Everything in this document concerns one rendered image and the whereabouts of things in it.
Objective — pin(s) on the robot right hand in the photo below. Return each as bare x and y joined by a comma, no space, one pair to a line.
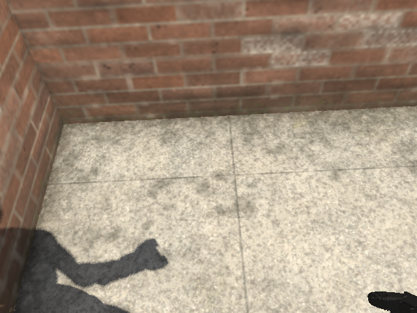
394,302

